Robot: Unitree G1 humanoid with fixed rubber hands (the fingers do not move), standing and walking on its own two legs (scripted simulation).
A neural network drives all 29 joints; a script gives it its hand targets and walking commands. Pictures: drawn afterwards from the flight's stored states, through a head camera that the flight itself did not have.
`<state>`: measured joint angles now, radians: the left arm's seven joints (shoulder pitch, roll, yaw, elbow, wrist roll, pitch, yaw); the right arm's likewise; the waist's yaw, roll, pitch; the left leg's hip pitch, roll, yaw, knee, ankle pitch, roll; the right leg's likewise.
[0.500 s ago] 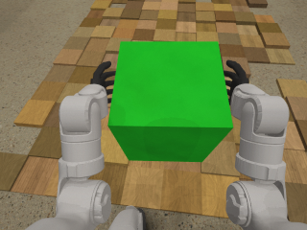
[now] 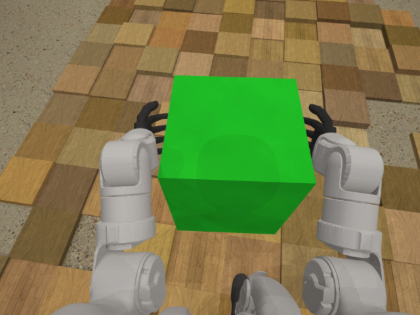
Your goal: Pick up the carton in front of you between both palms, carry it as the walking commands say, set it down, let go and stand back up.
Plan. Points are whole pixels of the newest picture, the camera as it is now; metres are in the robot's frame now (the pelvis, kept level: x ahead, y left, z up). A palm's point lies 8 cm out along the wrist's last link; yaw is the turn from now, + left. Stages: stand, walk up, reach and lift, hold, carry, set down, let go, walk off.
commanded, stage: carry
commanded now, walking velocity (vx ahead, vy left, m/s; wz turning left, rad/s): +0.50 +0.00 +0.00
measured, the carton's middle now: (229, 163) +0.38 +0.00 +0.02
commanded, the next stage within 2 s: none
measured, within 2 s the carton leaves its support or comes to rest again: neither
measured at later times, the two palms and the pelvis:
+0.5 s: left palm out of the picture +0.69 +0.18 +0.18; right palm out of the picture +0.68 -0.12 +0.18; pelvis +0.33 +0.04 +0.01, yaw -1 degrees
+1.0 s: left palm out of the picture +0.95 +0.15 +0.09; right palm out of the picture +0.96 -0.15 +0.09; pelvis +0.62 +0.00 +0.01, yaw +0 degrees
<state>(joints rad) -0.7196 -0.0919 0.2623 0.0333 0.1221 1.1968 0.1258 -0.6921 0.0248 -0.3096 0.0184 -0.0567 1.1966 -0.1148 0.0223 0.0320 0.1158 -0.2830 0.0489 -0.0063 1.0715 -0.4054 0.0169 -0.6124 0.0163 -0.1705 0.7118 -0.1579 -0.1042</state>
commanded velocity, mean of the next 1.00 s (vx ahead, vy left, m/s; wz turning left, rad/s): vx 0.50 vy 0.00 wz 0.00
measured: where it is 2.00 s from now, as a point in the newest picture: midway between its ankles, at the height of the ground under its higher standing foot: (231, 100)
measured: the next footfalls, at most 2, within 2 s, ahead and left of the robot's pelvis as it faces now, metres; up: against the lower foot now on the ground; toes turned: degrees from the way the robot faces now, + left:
left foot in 0.38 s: +0.42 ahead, +0.09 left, -0.02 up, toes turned +4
right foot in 0.90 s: +0.73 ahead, -0.07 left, -0.02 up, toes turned -8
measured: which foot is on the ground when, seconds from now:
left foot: up 0.00-0.36, down 0.38-0.92, up 0.94-1.00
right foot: down 0.00-0.38, up 0.40-0.88, down 0.90-1.00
